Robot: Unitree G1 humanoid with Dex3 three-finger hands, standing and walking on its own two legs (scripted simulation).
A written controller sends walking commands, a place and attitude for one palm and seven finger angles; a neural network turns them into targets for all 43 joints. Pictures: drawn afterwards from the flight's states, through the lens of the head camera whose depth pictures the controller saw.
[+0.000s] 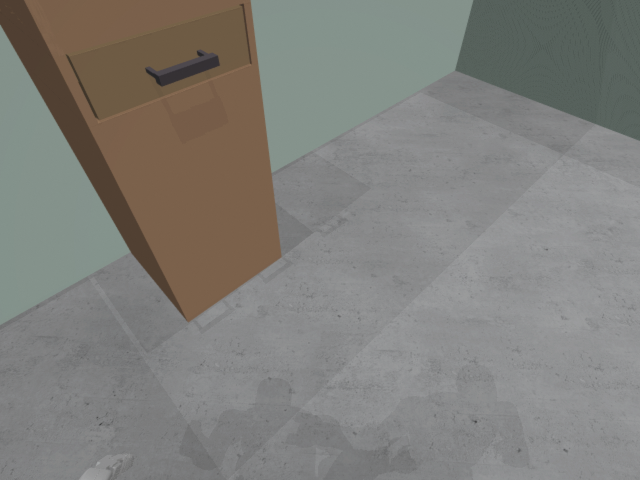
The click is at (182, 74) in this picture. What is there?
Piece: drawer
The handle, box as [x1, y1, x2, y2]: [145, 49, 219, 86]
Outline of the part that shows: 219,64 217,55 213,53 208,54 200,49 197,50 197,53 200,56 171,67 159,71 156,71 149,66 145,68 146,71 156,79 157,83 162,86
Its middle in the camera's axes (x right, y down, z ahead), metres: -0.30 -0.37 +0.83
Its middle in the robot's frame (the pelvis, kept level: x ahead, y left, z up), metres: +0.87 +0.35 +0.11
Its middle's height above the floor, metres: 0.87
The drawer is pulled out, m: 0.00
